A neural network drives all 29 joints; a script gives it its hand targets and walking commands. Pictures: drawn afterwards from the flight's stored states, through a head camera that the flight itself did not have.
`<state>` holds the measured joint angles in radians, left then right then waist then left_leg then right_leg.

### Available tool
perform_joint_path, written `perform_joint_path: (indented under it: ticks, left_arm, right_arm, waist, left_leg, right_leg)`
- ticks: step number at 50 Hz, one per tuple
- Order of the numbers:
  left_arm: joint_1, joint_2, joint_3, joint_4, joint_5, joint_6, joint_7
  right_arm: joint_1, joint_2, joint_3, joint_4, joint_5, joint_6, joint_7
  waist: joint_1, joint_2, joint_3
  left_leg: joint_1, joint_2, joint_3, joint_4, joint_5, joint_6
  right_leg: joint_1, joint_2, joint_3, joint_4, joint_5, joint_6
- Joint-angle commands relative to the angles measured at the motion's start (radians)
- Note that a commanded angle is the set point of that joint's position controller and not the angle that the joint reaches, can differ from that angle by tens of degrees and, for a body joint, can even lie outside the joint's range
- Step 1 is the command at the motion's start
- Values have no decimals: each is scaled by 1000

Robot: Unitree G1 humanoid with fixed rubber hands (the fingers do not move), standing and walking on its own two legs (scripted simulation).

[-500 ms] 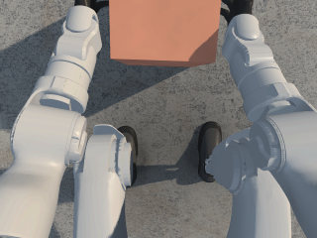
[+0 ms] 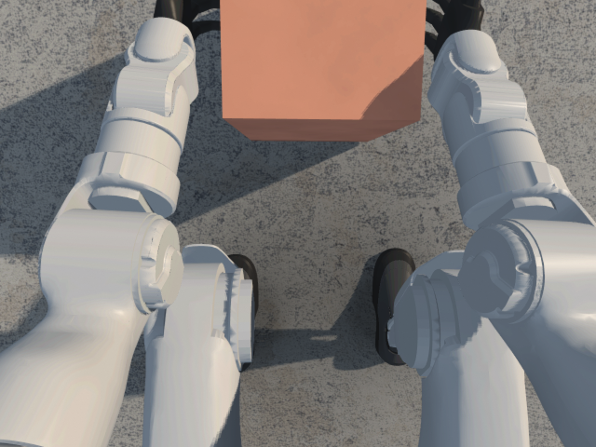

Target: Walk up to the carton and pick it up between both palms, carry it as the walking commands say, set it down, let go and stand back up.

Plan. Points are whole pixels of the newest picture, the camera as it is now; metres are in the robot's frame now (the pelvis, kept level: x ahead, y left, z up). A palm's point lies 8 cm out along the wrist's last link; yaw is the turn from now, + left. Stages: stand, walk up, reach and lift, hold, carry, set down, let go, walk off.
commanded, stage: reach and lift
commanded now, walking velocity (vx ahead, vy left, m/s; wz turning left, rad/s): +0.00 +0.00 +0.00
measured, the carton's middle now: (315, 42) +0.55 +0.03 -0.24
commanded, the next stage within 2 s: none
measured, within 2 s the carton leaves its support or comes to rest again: leaves its support in 0.10 s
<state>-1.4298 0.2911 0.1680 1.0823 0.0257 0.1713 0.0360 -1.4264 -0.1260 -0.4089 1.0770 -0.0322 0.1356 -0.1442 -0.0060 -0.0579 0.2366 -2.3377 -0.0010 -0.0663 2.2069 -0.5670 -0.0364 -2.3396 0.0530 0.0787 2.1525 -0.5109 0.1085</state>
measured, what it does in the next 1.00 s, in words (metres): rises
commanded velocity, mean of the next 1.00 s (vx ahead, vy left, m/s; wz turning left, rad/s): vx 0.00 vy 0.00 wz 0.00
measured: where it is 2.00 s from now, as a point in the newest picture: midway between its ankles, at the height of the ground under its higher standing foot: (316, 327)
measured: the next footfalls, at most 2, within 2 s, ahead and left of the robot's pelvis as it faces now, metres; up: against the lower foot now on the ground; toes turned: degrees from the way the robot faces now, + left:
none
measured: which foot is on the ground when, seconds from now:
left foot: down 0.00-1.00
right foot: down 0.00-1.00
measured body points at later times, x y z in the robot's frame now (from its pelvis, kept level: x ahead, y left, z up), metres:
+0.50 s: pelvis +0.00 -0.01 +0.03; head +0.34 +0.04 +0.32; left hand +0.55 +0.17 -0.11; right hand +0.53 -0.11 -0.11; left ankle +0.11 +0.13 -0.33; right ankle +0.13 -0.15 -0.33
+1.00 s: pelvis +0.01 -0.01 +0.06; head +0.32 +0.03 +0.38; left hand +0.55 +0.16 -0.05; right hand +0.52 -0.12 -0.05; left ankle +0.11 +0.13 -0.33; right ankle +0.13 -0.15 -0.33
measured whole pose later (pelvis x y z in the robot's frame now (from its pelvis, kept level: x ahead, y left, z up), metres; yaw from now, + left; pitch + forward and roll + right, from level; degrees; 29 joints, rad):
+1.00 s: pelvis +0.01 -0.01 +0.06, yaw +3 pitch +46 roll -3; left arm -1.27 0.14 0.27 0.85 0.16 0.33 0.07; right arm -1.09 0.08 -0.53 0.57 -0.16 0.31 -0.15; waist -0.02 -0.01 -0.03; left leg -2.25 -0.05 -0.09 1.97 -0.53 -0.06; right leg -2.23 0.05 0.08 1.94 -0.52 0.11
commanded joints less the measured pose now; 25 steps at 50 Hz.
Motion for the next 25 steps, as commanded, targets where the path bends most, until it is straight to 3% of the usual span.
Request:
perform_joint_path:
  ticks: [1,11,18,25]
  left_arm:
    - [-439,-944,-250,-163,-48,-17,-269]
    - [-473,-1027,-340,-310,-85,-14,-244]
    - [-495,-1055,-339,-302,-58,-11,-211]
    - [-482,-1112,-309,-244,-35,28,-218]
  right_arm:
    - [-366,954,261,-121,43,-1,243]
    - [-359,1038,337,-246,62,21,240]
    - [-437,1052,376,-337,65,40,240]
    - [-510,1029,393,-420,26,69,227]
  waist:
    - [4,124,-1032]
    - [-14,175,-1306]
    - [3,184,-1343]
    - [-22,151,-1369]
  left_leg:
    - [492,-106,145,-215,268,3]
    - [696,-116,139,-230,446,-3]
    - [701,-124,164,-277,365,0]
    - [682,-134,169,-319,256,5]
  right_leg:
    - [527,112,-198,-113,264,-59]
    - [558,115,-219,-132,366,-49]
    - [564,114,-222,-184,288,-40]
    - [628,111,-225,-235,208,-40]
